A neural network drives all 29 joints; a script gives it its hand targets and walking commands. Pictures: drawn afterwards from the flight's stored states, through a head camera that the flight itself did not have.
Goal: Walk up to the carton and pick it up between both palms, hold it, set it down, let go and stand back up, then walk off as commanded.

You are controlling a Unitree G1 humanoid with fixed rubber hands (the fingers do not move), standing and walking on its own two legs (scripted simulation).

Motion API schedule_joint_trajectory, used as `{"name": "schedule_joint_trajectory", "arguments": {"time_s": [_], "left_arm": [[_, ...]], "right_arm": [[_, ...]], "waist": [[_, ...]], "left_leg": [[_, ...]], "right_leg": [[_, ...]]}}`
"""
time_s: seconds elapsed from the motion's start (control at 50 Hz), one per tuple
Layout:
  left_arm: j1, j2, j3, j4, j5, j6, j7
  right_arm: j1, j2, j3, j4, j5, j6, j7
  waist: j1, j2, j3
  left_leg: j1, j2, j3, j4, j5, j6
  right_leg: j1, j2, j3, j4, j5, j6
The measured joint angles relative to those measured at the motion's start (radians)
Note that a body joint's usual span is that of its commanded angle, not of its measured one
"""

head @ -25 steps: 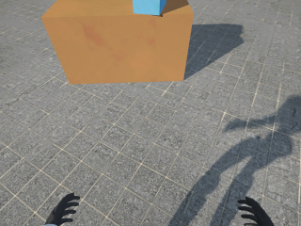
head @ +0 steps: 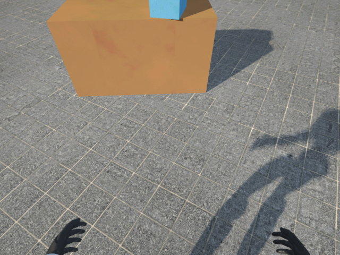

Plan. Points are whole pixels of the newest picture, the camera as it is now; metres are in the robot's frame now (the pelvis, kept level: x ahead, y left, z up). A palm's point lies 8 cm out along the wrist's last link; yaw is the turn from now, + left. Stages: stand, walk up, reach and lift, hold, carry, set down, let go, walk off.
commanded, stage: stand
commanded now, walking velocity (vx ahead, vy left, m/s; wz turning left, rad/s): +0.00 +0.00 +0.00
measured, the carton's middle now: out of the picture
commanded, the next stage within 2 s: walk up in 1.52 s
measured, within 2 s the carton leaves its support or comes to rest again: neither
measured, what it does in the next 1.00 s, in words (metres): stands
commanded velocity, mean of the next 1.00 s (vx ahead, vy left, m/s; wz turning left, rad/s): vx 0.00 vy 0.00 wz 0.00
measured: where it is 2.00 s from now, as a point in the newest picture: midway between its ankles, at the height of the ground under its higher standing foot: outside the picture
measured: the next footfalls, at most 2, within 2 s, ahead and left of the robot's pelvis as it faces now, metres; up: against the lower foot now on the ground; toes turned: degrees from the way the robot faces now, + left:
none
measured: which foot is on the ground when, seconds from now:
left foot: down 0.00-1.00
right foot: down 0.00-1.00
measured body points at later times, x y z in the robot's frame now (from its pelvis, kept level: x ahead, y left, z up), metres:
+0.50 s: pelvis -0.01 +0.00 +0.00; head -0.01 +0.00 +0.45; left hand +0.15 +0.29 -0.07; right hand +0.14 -0.29 -0.08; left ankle +0.01 +0.12 -0.72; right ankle +0.02 -0.12 -0.72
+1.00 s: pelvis -0.01 +0.00 +0.01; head -0.01 +0.00 +0.46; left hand +0.14 +0.29 -0.07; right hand +0.14 -0.29 -0.08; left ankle +0.01 +0.12 -0.72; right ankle +0.02 -0.12 -0.72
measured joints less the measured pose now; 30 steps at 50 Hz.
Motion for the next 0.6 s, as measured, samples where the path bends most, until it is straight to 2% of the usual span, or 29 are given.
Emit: {"name": "schedule_joint_trajectory", "arguments": {"time_s": [0.6], "left_arm": [[0.008,0.004,0.000,0.005,0.000,0.000,0.000]], "right_arm": [[-0.010,-0.010,0.000,0.066,0.000,-0.010,0.001]], "waist": [[0.004,0.000,-0.016]], "left_leg": [[0.000,0.000,0.000,-0.047,0.041,0.000]], "right_leg": [[0.001,0.000,0.000,-0.049,0.042,0.001]]}}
